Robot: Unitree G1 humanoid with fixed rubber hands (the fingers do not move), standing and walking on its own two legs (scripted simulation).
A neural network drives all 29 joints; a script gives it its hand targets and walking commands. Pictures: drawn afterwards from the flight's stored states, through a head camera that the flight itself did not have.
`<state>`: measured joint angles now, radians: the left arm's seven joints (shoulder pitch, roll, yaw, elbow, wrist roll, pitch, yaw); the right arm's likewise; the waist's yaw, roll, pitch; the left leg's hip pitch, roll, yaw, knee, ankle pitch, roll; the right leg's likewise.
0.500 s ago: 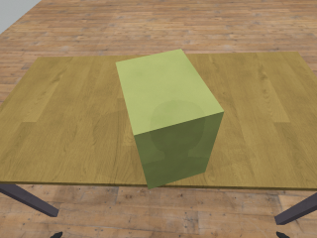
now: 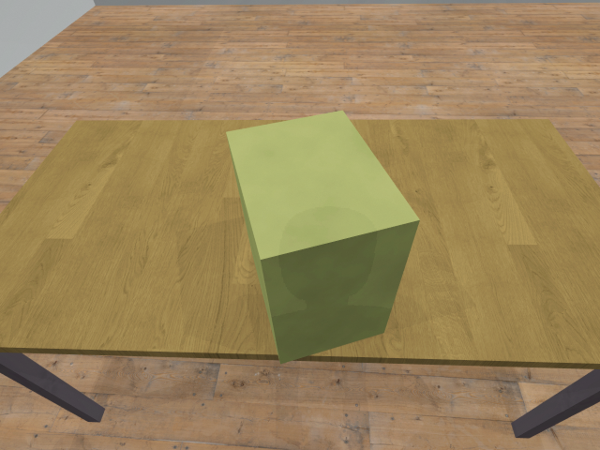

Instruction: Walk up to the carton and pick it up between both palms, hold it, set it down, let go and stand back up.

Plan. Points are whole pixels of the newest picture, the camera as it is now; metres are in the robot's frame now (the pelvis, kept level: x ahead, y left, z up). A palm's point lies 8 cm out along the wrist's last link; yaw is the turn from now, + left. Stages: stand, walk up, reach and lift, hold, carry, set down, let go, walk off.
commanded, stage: walk up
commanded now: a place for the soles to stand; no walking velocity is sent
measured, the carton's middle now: (310, 239) +0.44 +0.02 +0.02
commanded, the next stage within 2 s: reach and lift in 1.12 s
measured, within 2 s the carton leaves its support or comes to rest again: neither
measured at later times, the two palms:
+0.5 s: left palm out of the picture +0.07 +0.28 -0.11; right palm out of the picture +0.07 -0.34 -0.11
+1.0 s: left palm out of the picture +0.08 +0.28 -0.11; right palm out of the picture +0.06 -0.34 -0.11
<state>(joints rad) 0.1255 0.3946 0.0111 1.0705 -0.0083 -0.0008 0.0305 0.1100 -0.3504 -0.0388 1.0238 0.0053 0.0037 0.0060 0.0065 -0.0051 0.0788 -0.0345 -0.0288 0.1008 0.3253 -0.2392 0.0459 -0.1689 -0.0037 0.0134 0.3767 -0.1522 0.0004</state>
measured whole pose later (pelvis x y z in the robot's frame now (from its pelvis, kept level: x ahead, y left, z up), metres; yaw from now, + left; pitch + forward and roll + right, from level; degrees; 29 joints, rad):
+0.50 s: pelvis -0.01 -0.03 +0.00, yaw -1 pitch -3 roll +0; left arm 0.12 0.37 0.02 1.07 -0.01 0.00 0.00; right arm 0.14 -0.37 -0.03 1.01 0.01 -0.02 -0.02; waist 0.00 -0.01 0.07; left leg -0.06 0.02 0.10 0.33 -0.23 0.00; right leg -0.18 0.04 0.01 0.35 -0.12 -0.04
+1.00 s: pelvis +0.00 -0.03 +0.00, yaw -2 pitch -2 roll +0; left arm 0.13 0.38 0.02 1.04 -0.01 0.01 0.00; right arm 0.19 -0.37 -0.04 0.98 0.00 -0.02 -0.02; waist 0.00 0.00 0.07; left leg -0.06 0.02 0.11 0.36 -0.25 0.00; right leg -0.19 0.05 0.03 0.37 -0.14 -0.04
